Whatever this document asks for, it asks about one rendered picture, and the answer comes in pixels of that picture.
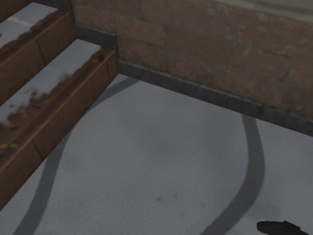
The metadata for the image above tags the right robot hand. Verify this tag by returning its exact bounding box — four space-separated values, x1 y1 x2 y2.
257 221 309 235

